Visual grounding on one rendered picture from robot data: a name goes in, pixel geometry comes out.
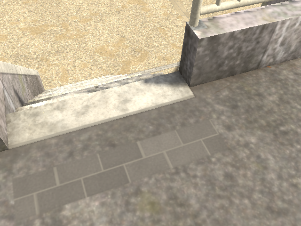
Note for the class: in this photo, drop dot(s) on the stairs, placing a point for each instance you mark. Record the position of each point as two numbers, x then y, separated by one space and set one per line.
84 87

